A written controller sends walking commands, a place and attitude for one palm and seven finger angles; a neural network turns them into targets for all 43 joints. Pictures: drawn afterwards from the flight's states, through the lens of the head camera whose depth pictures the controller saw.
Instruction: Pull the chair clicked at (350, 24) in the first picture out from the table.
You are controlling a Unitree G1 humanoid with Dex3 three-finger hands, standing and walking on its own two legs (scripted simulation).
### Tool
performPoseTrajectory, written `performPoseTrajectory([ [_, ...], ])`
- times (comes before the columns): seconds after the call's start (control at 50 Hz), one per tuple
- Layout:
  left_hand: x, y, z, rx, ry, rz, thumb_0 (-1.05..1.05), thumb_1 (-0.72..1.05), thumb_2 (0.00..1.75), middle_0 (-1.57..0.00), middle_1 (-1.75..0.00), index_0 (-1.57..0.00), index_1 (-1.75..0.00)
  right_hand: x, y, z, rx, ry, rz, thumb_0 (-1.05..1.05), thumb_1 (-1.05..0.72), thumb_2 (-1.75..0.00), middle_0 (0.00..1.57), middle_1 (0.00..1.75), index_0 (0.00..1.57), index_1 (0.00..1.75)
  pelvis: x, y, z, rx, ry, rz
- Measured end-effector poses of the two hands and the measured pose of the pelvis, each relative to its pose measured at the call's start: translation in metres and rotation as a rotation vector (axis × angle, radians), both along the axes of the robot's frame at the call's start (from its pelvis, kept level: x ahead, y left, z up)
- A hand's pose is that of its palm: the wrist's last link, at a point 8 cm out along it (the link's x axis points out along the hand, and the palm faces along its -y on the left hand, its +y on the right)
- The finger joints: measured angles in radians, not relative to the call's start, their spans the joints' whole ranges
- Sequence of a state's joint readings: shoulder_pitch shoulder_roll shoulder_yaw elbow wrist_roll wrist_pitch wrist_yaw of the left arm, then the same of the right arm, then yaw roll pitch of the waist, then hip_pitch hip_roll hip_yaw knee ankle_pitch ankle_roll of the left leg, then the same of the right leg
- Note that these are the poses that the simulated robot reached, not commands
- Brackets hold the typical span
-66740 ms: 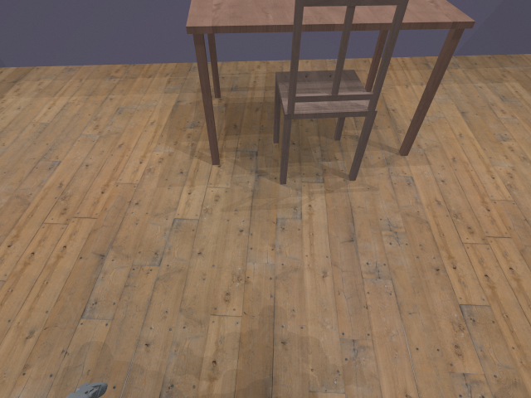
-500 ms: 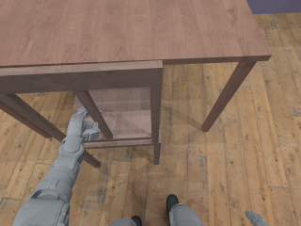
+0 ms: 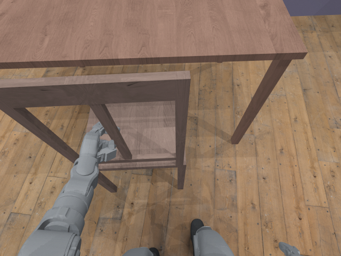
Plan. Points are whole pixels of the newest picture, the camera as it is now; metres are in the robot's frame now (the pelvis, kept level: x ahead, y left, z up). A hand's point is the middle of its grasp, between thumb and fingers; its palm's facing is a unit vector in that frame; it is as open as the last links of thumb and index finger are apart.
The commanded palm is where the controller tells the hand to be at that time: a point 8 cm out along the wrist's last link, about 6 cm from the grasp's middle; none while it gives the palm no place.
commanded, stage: step backward, pulling the chair out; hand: left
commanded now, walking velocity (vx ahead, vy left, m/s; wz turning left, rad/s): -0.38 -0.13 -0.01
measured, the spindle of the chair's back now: (115, 136) +0.41 +0.16 -0.07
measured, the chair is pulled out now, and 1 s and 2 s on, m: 0.09 0.28 0.49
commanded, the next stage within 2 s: stop walking, hand still on the chair in 1.58 s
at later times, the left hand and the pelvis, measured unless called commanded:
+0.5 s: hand (109, 179) +0.29 +0.16 -0.06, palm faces +0.00 -0.95 -0.31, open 5.3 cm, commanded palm +0.28 +0.21 -0.05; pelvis -0.06 +0.00 +0.00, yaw -1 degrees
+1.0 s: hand (109, 226) +0.18 +0.14 -0.05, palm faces +0.00 -0.97 -0.24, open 5.4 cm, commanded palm +0.17 +0.20 -0.05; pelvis -0.18 +0.00 +0.00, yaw +2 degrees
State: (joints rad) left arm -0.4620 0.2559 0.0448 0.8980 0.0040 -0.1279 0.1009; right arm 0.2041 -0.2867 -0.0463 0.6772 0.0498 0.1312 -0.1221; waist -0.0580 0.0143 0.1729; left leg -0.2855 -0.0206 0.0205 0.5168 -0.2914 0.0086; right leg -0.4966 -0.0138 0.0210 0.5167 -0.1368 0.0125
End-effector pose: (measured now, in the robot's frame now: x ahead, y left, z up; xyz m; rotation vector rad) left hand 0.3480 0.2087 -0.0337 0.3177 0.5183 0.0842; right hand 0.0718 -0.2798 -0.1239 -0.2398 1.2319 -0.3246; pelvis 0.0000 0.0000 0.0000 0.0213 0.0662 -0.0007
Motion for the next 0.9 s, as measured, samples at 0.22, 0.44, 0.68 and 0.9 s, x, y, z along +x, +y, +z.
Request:
performPoseTrajectory([
  [0.22, -0.024, -0.001, 0.004, 0.041, 0.045, 0.043, 0.06, 0.78, 0.88, -0.34, -1.40, -0.39, -1.30, -0.017, 0.013, -0.013, 0.109, -0.032, -0.013, 0.01, -0.90, -0.90, 0.20, 0.30, 0.20, 0.30, -0.020, -0.016, 0.001, -0.027, -0.013, -0.002],
  [0.44, -0.063, -0.001, 0.002, 0.002, 0.006, -0.002, 0.03, 0.85, 0.88, -0.33, -1.42, -0.37, -1.24, -0.060, 0.005, 0.001, 0.019, -0.039, -0.001, 0.01, -0.90, -0.90, 0.20, 0.30, 0.20, 0.30, -0.061, 0.000, 0.002, -0.005, 0.001, -0.010],
  [0.68, -0.103, -0.009, 0.007, 0.048, 0.053, 0.057, 0.04, 0.86, 0.91, -0.44, -1.44, -0.35, -1.29, -0.097, 0.006, -0.013, 0.139, -0.033, -0.012, 0.01, -0.90, -0.90, 0.21, 0.30, 0.20, 0.30, -0.095, -0.027, 0.007, -0.016, -0.025, -0.015],
  [0.9, -0.155, -0.018, 0.008, -0.028, 0.041, 0.058, 0.02, 0.89, 0.90, -0.49, -1.45, -0.30, -1.28, -0.131, -0.015, 0.005, 0.027, -0.082, 0.024, 0.01, -0.90, -0.90, 0.20, 0.30, 0.20, 0.30, -0.150, -0.012, 0.010, 0.039, 0.023, 0.014],
])
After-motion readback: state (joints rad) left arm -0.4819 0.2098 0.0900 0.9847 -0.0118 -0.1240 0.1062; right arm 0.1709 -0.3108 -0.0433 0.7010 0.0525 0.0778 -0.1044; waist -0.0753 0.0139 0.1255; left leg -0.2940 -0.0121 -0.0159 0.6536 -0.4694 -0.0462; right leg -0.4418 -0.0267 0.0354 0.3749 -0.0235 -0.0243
